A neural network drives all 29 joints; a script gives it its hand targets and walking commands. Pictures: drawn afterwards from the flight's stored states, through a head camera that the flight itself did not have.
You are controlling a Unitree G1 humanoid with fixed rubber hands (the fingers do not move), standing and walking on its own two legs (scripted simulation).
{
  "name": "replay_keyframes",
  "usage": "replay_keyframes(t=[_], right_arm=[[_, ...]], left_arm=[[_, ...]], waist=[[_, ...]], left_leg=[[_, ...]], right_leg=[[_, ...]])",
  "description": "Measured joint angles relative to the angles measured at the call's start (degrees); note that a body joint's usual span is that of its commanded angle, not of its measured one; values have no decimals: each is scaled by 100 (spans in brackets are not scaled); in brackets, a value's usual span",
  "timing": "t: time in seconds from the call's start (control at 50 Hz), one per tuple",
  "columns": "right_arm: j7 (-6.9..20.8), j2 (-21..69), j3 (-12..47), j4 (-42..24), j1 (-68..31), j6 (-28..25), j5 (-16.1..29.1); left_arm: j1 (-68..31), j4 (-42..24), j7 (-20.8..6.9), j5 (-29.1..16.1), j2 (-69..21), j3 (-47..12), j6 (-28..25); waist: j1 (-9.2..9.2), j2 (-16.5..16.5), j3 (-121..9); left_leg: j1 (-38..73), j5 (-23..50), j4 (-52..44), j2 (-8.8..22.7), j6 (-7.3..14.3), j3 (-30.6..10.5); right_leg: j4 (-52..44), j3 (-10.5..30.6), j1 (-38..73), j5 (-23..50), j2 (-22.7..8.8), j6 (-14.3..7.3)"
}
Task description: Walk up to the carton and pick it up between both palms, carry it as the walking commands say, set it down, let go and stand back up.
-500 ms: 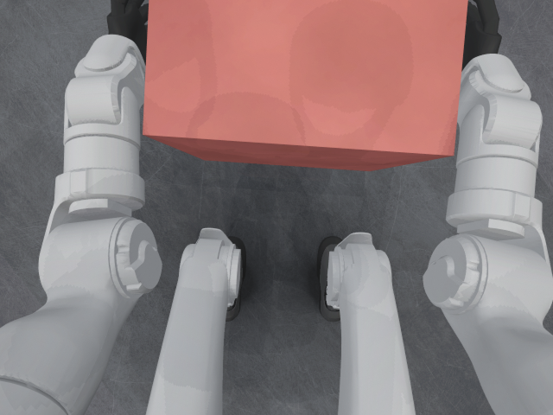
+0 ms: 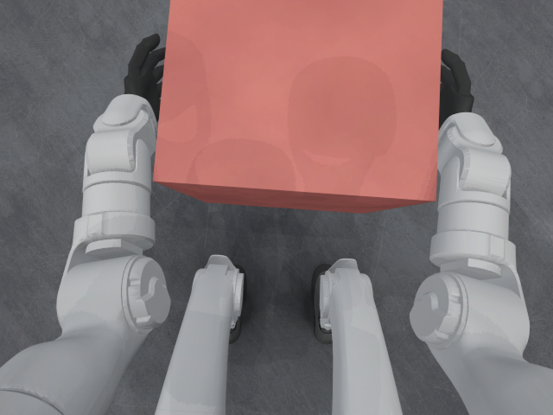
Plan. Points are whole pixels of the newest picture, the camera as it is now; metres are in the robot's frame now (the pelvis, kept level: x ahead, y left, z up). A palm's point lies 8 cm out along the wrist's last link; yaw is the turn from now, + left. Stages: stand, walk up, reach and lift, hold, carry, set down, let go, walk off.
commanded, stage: reach and lift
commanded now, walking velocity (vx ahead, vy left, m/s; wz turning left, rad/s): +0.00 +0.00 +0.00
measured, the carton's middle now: (293, 119) +0.49 -0.01 -0.14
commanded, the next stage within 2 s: none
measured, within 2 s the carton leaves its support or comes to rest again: neither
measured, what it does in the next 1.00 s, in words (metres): rises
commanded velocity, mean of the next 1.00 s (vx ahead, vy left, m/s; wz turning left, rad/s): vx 0.00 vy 0.00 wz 0.00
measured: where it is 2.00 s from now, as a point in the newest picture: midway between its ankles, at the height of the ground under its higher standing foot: (277, 317)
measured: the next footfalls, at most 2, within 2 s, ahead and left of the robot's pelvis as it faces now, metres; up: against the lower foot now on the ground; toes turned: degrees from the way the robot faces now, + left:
none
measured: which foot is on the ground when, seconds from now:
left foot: down 0.00-1.00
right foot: down 0.00-1.00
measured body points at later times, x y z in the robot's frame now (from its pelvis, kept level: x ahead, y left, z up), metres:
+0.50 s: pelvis +0.02 +0.00 +0.07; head +0.26 -0.01 +0.45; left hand +0.47 +0.19 +0.00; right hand +0.47 -0.21 -0.01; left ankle +0.09 +0.13 -0.54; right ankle +0.10 -0.13 -0.54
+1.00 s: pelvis +0.04 -0.01 +0.13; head +0.24 -0.01 +0.54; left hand +0.45 +0.18 +0.07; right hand +0.44 -0.21 +0.06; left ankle +0.09 +0.13 -0.54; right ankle +0.10 -0.13 -0.54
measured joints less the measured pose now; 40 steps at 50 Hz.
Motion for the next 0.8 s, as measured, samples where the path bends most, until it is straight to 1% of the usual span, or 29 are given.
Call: replay_keyframes(t=[0.4, 0.8], right_arm=[[153, 312, -12, -259, 882, -124, -134], [316, 612, 22, -714, 1755, -176, -271]], left_arm=[[925, -363, -170, 189, -356, 89, -78], [1784, -822, -375, 355, -627, 51, -111]], waist=[[13, -4, -165], [27, 9, 24]], left_leg=[[1304, 236, -1175, 26, 25, 9], [2896, 596, -2562, 60, 17, -2]], right_leg=[[-1169, 13, 1300, 234, -4, -16], [-2526, 8, 2878, 578, -6, -65]])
